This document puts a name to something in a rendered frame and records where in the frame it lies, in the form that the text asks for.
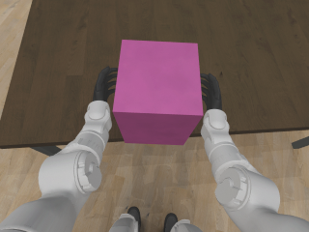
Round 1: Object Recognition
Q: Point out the left robot hand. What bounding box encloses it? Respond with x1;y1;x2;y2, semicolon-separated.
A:
93;66;118;102

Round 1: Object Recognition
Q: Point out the right robot forearm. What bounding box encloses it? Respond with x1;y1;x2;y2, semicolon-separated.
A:
201;109;264;183

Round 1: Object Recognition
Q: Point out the robot left shin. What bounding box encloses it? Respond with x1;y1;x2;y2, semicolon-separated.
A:
119;214;135;219

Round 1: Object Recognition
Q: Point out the left robot foot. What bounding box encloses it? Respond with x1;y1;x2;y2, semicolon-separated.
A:
127;206;141;232

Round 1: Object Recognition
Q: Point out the carton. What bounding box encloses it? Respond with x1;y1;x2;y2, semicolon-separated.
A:
112;40;204;146

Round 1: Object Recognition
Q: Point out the right robot upper arm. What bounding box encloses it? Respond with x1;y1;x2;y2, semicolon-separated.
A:
214;166;309;232

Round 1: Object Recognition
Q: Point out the right robot hand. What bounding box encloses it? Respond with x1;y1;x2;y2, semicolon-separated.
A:
200;73;222;111

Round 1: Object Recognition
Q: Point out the table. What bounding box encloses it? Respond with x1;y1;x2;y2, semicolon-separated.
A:
0;0;309;157

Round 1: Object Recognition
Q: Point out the left robot forearm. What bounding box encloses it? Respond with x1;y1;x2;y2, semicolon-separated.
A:
38;101;112;192

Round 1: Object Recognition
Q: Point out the left robot upper arm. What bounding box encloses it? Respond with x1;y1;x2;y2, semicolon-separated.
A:
0;150;102;232

